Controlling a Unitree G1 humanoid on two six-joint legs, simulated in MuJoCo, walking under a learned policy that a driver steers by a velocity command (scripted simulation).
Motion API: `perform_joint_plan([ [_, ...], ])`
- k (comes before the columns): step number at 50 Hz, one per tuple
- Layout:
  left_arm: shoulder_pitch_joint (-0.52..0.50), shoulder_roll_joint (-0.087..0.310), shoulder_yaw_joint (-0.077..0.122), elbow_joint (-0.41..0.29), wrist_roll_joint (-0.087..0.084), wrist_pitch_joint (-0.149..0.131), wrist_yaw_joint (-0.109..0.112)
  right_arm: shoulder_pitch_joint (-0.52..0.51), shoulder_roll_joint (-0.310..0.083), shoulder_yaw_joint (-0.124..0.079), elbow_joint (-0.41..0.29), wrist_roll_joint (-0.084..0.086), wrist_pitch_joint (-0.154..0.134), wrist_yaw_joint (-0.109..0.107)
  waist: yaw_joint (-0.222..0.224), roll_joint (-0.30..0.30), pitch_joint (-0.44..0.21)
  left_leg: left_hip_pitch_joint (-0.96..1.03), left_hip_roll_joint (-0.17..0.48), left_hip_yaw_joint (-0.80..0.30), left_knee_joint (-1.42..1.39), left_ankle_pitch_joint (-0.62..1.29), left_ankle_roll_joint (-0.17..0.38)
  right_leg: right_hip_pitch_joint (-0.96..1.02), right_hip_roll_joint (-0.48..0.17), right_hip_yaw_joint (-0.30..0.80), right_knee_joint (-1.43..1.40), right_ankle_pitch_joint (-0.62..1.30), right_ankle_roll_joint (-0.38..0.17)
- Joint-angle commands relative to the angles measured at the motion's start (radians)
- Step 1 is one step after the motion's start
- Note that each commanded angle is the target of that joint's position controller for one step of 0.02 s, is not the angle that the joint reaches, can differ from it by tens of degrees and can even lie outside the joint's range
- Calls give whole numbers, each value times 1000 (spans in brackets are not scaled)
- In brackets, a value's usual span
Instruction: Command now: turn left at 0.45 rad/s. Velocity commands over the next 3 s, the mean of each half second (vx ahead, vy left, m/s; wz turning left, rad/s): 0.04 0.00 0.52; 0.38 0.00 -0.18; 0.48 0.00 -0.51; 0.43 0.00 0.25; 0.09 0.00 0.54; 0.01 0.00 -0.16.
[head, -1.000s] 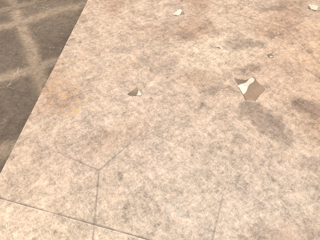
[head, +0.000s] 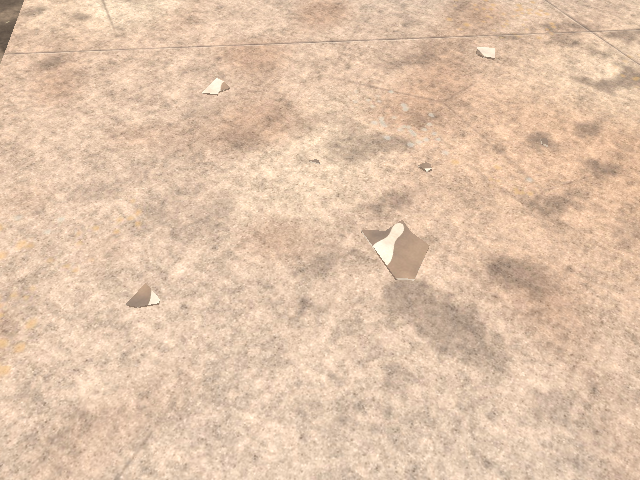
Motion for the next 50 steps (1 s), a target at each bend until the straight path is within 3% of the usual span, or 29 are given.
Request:
perform_joint_plan([
  [1,-53,143,50,-47,-18,-7,6,56,-74,-31,-54,-9,-2,4,-19,-61,-94,91,-3,-31,-184,243,52,3,-183,113,-35,264,-96],
  [2,-5,92,40,-51,6,-6,3,65,-196,-61,-75,-16,-8,-12,19,222,-93,187,181,-336,-327,556,136,-159,-55,-23,238,9,13],
  [3,-135,84,29,-111,9,-9,9,100,-249,-67,-88,-43,-21,-4,-53,361,-80,221,340,-629,-424,694,323,-357,103,71,449,-382,47],
  [4,-127,109,38,-96,5,-12,10,98,-221,-54,-99,-54,-44,1,-54,212,-121,259,343,-582,-410,693,347,-387,73,184,584,-390,40],
  [6,-65,125,49,-52,4,-11,13,5,-186,-48,-115,-19,-58,-9,3,81,-115,267,250,-431,-363,643,255,-403,43,208,595,-229,32],
  [7,-53,138,55,-42,11,-11,18,-28,-166,-40,-122,-2,-54,-18,15,73,-117,269,228,-406,-358,641,228,-398,31,216,567,-166,39],
  [8,-34,129,55,-33,10,-13,17,-33,-154,-34,-126,1,-48,-25,25,90,-132,249,202,-380,-359,669,219,-354,43,207,576,-123,50],
  [11,-12,109,49,-23,-2,-17,10,-14,-147,-33,-136,-3,-37,-37,21,101,-151,279,171,-359,-366,653,221,-332,66,204,508,-57,71],
  [15,-43,99,42,-28,-2,-26,6,-9,-165,-43,-145,0,-23,-49,2,129,-131,278,156,-404,-373,497,218,-302,75,217,310,-29,90],
  [18,-45,104,42,-27,-5,-36,-3,-27,-174,-50,-157,-3,-14,-46,-4,155,-110,210,145,-451,-377,400,224,-228,88,221,206,-42,87],
  [21,-39,117,45,-31,-14,-55,-20,-32,-168,-50,-165,3,-12,-38,-13,175,-107,146,120,-527,-424,19,229,-153,100,209,98,-55,63],
  [24,9,116,47,-20,-23,-86,-41,-45,-151,-41,-165,5,-15,-32,12,187,-93,90,100,-561,-415,-135,212,-27,104,177,-58,-32,19],
  [26,97,91,40,21,-11,-107,-53,-30,-87,-15,-153,-3,-21,-34,48,141,-109,12,48,-500,-346,-193,152,164,75,154,-215,76,-21],
  [27,162,118,42,33,5,-115,-51,-22,-31,4,-153,-12,-29,-32,62,36,-127,-89,-17,-410,-156,-215,97,274,-59,313,-268,-33,-70],
  [28,227,213,55,49,25,-115,-52,-24,-8,11,-181,-9,-46,-32,46,-155,-95,-281,-153,-201,90,-201,36,322,-215,626,-374,-257,-192],
  [29,231,239,65,55,28,-123,-60,-93,-89,-12,-215,5,-67,-35,64,-212,27,-436,-103,-198,228,-214,17,235,-317,870,-467,-423,-313],
  [30,189,190,49,46,3,-126,-55,-91,-146,-30,-201,10,-81,-33,45,-154,86,-467,-41,-200,282,-122,11,210,-299,817,-467,-439,-308],
  [31,182,162,39,43,-9,-123,-48,-85,-142,-31,-181,3,-92,-26,45,-140,83,-469,-21,-177,288,-52,1,227,-244,732,-463,-372,-274],
  [34,232,151,30,50,-15,-112,-36,-154,-76,-18,-187,-14,-127,-8,82,-124,35,-414,-4,-115,186,115,-24,259,-137,552,-458,-86,-223],
  [36,254,152,31,56,-19,-101,-27,-194,-20,-1,-194,-11,-141,3,95,-137,14,-298,-32,-75,35,175,-43,210,-82,456,-440,49,-209],
  [38,274,173,38,56,-20,-91,-23,-227,2,6,-199,-3,-148,12,106,-157,7,-176,-62,-54,-96,194,-58,147,-63,424,-425,91,-206],
  [41,305,196,45,58,-30,-82,-26,-225,-37,-10,-199,15,-153,18,95,-164,-7,-37,-75,-70,-204,232,-61,101,-93,482,-396,75,-208],
  [44,279,168,38,45,-32,-79,-26,-93,-84,-37,-167,20,-157,5,2,-144,-54,220,-53,-81,-318,275,-16,28,-66,493,-285,122,-151],
  [45,256,123,25,31,-22,-84,-29,25,-121,-52,-151,13,-158,-9,-61,-113,-124,400,29,-150,-325,249,22,-56,-12,447,-123,126,-110],
  [46,259,30,-3,-8,-13,-92,-26,179,-204,-71,-131,-14,-151,-21,-112,111,-277,684,255,-425,-356,87,108,-281,88,311,216,-57,-46],
  [47,312,60,1,-37,-39,-102,-18,223,-227,-78,-99,-24,-142,-6,-77,334,-304,670,399,-768,-465,-145,216,-440,104,266,452,-287,-28],
  [48,305,137,23,-12,-53,-98,-19,161,-139,-52,-104,-18,-143,-2,-60,232,-173,565,373,-707,-490,-216,213,-501,39,291,573,-213,-29],
  [49,255,150,27,-6,-47,-94,-26,119,-88,-38,-105,-12,-141,-5,-52,177,-83,480,322,-557,-492,-115,185,-514,12,271,599,-132,-33],
  [50,242,131,26,1,-38,-92,-30,76,-64,-30,-102,-17,-140,-6,-31,128,-48,412,277,-454,-511,2,168,-493,-7,259,586,-65,-32],
])
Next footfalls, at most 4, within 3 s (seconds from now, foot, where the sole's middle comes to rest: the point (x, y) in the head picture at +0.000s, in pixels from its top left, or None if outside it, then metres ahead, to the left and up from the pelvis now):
0.54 right None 0.09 -0.11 -0.76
0.90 left None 0.21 0.19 -0.76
1.38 right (347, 449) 0.54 -0.06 -0.76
1.92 left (268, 313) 0.87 0.11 -0.76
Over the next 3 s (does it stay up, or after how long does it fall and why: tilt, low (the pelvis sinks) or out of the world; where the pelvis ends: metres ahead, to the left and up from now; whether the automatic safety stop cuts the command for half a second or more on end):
stays up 0.85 -0.03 0.01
